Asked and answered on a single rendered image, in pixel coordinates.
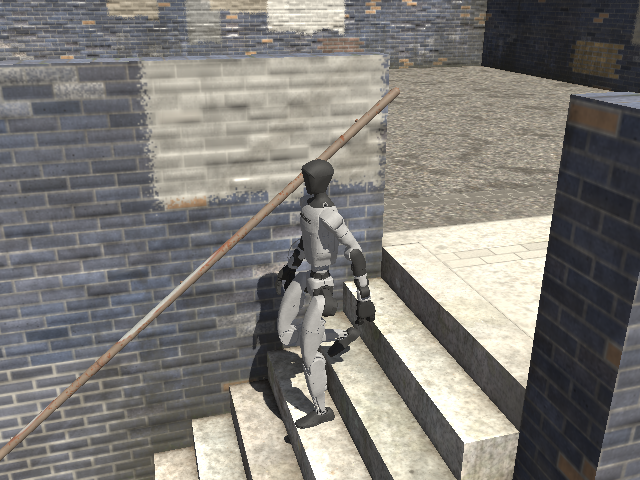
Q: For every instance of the robot torso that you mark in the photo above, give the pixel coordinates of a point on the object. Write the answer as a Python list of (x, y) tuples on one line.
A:
[(320, 249)]

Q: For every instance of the robot right upper arm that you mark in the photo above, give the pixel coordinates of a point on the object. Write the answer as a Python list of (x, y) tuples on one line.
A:
[(302, 199)]

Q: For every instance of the left robot forearm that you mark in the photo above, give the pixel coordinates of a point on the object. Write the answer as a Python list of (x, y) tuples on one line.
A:
[(359, 272)]

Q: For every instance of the robot left shin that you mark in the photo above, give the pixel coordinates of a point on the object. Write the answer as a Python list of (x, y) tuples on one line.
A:
[(316, 380)]

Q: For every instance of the right robot hand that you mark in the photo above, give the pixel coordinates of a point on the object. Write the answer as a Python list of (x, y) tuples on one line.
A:
[(287, 274)]

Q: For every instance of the right robot forearm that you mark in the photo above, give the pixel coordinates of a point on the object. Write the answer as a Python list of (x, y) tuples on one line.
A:
[(297, 257)]

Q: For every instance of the robot left upper arm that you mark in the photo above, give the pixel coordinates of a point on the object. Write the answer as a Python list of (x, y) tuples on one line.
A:
[(332, 220)]

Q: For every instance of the left robot hand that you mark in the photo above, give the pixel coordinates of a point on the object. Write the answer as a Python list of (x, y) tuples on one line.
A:
[(365, 310)]

